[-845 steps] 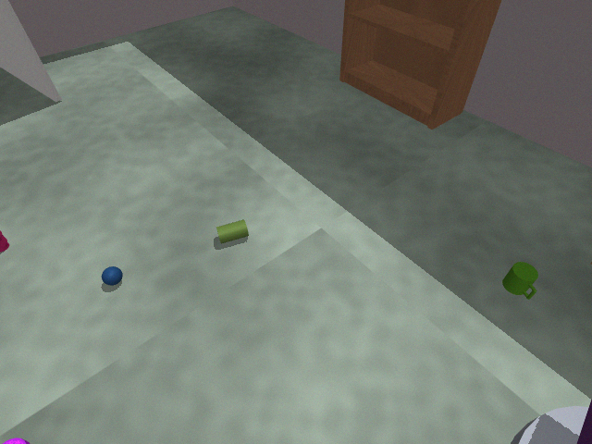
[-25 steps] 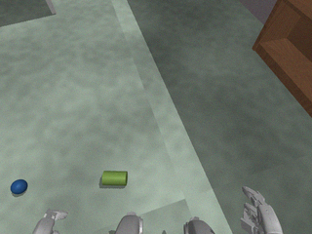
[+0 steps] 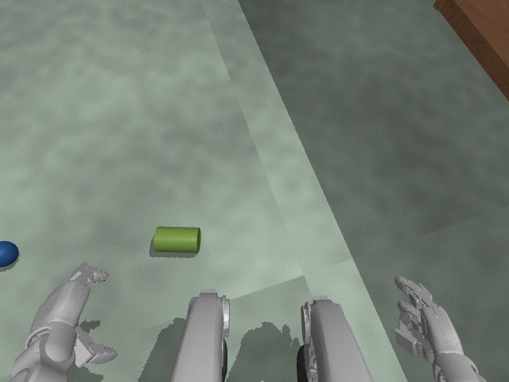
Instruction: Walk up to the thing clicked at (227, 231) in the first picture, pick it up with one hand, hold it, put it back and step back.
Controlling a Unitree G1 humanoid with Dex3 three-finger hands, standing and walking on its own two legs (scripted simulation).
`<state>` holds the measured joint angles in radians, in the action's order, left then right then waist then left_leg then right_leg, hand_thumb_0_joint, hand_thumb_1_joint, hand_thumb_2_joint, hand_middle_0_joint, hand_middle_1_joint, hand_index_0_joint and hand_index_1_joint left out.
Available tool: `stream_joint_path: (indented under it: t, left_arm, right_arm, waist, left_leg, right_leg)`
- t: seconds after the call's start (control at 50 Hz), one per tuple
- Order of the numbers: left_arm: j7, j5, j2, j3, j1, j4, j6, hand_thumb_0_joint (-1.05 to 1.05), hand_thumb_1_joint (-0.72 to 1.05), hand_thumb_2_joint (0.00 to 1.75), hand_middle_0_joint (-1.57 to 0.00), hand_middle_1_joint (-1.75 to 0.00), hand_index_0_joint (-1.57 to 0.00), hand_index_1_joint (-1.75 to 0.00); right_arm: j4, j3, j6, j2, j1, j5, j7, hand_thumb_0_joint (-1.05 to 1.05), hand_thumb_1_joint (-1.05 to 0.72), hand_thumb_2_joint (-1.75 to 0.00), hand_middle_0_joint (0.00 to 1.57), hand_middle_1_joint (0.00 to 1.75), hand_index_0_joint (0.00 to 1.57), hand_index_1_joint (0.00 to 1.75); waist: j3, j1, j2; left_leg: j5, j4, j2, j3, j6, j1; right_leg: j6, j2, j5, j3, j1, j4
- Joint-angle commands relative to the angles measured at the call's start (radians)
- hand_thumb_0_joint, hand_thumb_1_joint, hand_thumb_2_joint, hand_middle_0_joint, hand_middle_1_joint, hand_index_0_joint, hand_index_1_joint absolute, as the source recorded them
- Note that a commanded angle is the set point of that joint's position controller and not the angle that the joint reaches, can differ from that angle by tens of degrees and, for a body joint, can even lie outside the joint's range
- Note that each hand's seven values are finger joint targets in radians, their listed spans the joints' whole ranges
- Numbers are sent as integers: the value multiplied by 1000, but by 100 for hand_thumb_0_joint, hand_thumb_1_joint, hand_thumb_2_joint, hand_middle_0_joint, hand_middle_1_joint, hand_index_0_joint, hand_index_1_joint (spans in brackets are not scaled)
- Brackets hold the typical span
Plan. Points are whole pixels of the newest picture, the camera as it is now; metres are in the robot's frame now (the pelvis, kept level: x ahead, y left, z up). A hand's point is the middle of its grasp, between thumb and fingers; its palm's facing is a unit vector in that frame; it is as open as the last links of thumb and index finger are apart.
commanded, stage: rise first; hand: left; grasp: from above
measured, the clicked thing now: (178, 239) +0.46 +0.26 -0.52
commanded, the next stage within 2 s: none
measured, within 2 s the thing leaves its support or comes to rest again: neither
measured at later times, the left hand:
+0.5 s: hand (124, 271) +0.33 +0.32 -0.30, palm faces -0.49 -0.20 -0.85, open 14.0 cm
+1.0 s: hand (136, 255) +0.37 +0.32 -0.36, palm faces -0.47 -0.03 -0.88, open 13.9 cm
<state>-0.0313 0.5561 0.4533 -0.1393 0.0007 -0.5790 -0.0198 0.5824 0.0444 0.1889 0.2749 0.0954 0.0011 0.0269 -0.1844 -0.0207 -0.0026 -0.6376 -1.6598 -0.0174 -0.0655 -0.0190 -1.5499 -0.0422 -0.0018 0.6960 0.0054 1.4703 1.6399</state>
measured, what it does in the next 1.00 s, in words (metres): lowers itself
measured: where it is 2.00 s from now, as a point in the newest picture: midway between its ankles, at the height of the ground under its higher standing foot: outside the picture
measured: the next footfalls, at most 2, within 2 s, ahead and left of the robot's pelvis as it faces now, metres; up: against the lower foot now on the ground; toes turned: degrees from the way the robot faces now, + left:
none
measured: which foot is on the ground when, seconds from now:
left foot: down 0.00-1.00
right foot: down 0.00-1.00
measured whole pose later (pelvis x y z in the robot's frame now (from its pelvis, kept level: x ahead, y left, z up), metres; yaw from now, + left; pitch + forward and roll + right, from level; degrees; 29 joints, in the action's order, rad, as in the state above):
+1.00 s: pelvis -0.05 +0.00 -0.22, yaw -7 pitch +32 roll -9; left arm -0.31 1.28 0.79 -0.18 0.75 -1.26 -0.38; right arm 0.76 0.01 -0.02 0.26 0.08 0.13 0.12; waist -0.08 -0.11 0.03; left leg -0.65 -2.35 0.00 -0.17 -0.03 -2.28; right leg -0.06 0.06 0.72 -0.04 2.15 2.29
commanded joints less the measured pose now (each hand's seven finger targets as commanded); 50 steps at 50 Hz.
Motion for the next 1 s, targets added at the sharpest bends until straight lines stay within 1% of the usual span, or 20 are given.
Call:
stream_joint_path:
  t: [0.0,0.04,0.1,0.18,0.2,0.24,0.28,0.3,0.34,0.44,0.46,0.56,0.58,0.64,0.72,0.8,0.84,0.86,0.88,0.98]
  left_arm:
    - [-57,100,276,-112,177,0,-102,0,-59,101,-12,-101,-10,-103]
    - [-60,136,292,-104,220,-17,-124,0,-56,99,-13,-101,-12,-103]
    - [-65,194,337,-105,347,-78,-155,0,-56,100,-12,-102,-11,-103]
    - [-77,273,443,-150,486,-111,-204,0,-58,102,-10,-104,-10,-105]
    - [-79,292,461,-154,509,-113,-212,0,-58,102,-10,-105,-9,-106]
    - [-84,317,465,-140,583,-136,-230,0,-57,102,-9,-106,-9,-106]
    - [-89,346,478,-132,619,-170,-246,0,-56,103,-7,-106,-7,-106]
    - [-93,358,503,-151,608,-225,-250,0,-56,103,-7,-104,-7,-104]
    - [-102,387,528,-143,680,-190,-272,0,-54,103,-7,-103,-6,-103]
    - [-137,445,582,-146,775,-285,-316,0,-55,104,-6,-99,-5,-100]
    - [-145,458,569,-131,815,-262,-328,0,-55,104,-5,-100,-5,-100]
    - [-198,525,599,-126,844,-397,-352,0,-54,103,-6,-97,-6,-98]
    - [-211,543,623,-133,870,-400,-355,0,-54,103,-6,-97,-6,-98]
    - [-235,581,603,-98,906,-443,-360,0,-52,101,-7,-96,-7,-97]
    - [-269,633,644,-117,918,-492,-357,0,-51,99,-8,-97,-8,-97]
    - [-293,664,647,-110,947,-529,-355,0,-48,96,-10,-94,-11,-94]
    - [-303,678,646,-97,1001,-489,-361,0,-47,95,-11,-94,-12,-93]
    - [-307,686,647,-98,974,-536,-357,0,-47,95,-11,-94,-12,-93]
    - [-313,689,641,-94,1001,-520,-363,0,-47,94,-11,-95,-11,-94]
    - [-342,725,640,-90,1004,-555,-369,0,-45,92,-13,-94,-14,-93]
  right_arm:
    - [-43,69,26,173,49,0,3,0,-94,-91,20,30,20,30]
    - [-23,83,14,178,59,5,10,0,-94,-91,20,30,20,30]
    - [-3,85,-6,181,74,13,20,0,-92,-91,20,30,20,30]
    - [21,92,-36,195,92,20,33,0,-93,-91,20,30,20,30]
    - [31,93,-44,197,99,21,33,0,-93,-91,20,30,20,30]
    - [40,92,-59,199,113,27,35,0,-93,-91,20,30,20,30]
    - [56,89,-75,197,123,31,36,0,-91,-91,20,30,20,30]
    - [75,88,-85,200,139,33,37,0,-90,-90,20,30,20,30]
    - [66,84,-99,200,131,37,40,0,-89,-90,20,30,20,30]
    - [94,72,-135,210,147,52,44,0,-88,-90,20,30,20,30]
    - [100,69,-139,210,153,56,47,0,-88,-90,20,30,20,30]
    - [119,55,-163,219,152,78,55,0,-89,-90,20,30,20,30]
    - [119,53,-168,223,155,81,57,0,-89,-90,20,30,20,30]
    - [131,48,-179,224,158,92,61,0,-90,-90,20,30,20,30]
    - [137,42,-189,227,158,104,68,0,-90,-90,20,30,20,30]
    - [147,40,-199,228,167,116,76,0,-90,-90,20,30,20,30]
    - [137,38,-198,223,148,119,77,0,-90,-90,20,30,20,30]
    - [144,40,-198,227,148,121,79,0,-90,-90,20,30,20,30]
    - [141,39,-198,229,149,125,80,0,-90,-90,20,30,20,30]
    - [158,34,-201,224,150,137,83,0,-90,-90,20,30,20,30]
  waist:
    - [-455,16,-109]
    - [-520,29,-110]
    - [-530,10,-62]
    - [-596,33,-79]
    - [-631,45,-103]
    - [-620,13,-80]
    - [-613,11,-79]
    - [-579,11,-64]
    - [-598,14,-106]
    - [-540,-16,-132]
    - [-553,-23,-157]
    - [-489,-39,-167]
    - [-511,-39,-182]
    - [-495,-58,-189]
    - [-521,-45,-213]
    - [-522,-68,-208]
    - [-540,-61,-238]
    - [-521,-64,-236]
    - [-523,-78,-238]
    - [-536,-74,-253]
  left_leg:
    - [288,85,7,11,29,284]
    - [322,19,7,25,32,271]
    - [260,-64,9,34,39,142]
    - [201,-130,5,30,39,86]
    - [227,-148,2,34,38,108]
    - [196,-186,2,33,42,54]
    - [168,-217,3,38,45,5]
    - [125,-221,5,39,47,-29]
    - [101,-241,6,41,45,-38]
    - [3,-273,9,22,46,-96]
    - [15,-279,8,15,44,-78]
    - [-15,-313,9,4,43,-127]
    - [-13,-324,11,8,42,-130]
    - [17,-354,14,14,41,-137]
    - [71,-376,14,10,38,-117]
    - [92,-404,15,12,40,-139]
    - [89,-410,15,13,37,-134]
    - [78,-413,13,10,38,-135]
    - [76,-415,12,3,37,-137]
    - [124,-441,10,2,36,-117]
  right_leg:
    - [69,32,-281,-50,-5,-48]
    - [67,37,-304,-52,15,-14]
    - [63,41,-271,-55,45,32]
    - [67,44,-216,-70,108,108]
    - [68,45,-231,-73,117,126]
    - [65,48,-216,-80,144,145]
    - [63,51,-198,-83,166,165]
    - [64,52,-157,-87,184,171]
    - [67,54,-134,-91,208,197]
    - [73,62,-47,-112,314,246]
    - [74,60,-62,-119,329,267]
    - [78,60,-39,-135,411,311]
    - [79,60,-36,-134,414,316]
    - [80,62,-62,-137,440,330]
    - [80,62,-112,-147,443,366]
    - [77,66,-132,-153,450,380]
    - [80,66,-130,-153,463,391]
    - [79,68,-122,-155,478,396]
    - [78,68,-123,-161,483,403]
    - [76,70,-160,-165,497,431]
